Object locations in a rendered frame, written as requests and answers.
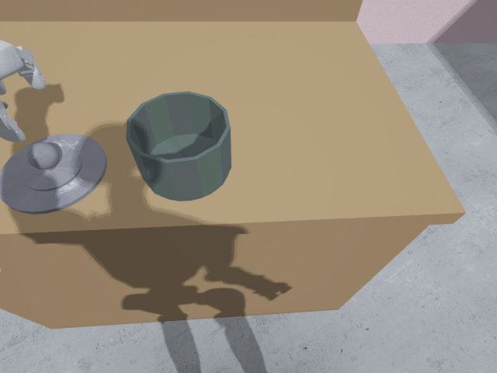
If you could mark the knob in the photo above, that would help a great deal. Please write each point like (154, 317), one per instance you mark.
(42, 156)

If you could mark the lid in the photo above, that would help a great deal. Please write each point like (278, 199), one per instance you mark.
(81, 167)

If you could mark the left robot hand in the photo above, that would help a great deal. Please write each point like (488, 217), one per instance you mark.
(12, 60)

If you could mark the pot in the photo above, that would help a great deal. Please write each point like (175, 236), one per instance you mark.
(181, 142)

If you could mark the table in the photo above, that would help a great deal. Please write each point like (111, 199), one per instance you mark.
(330, 178)

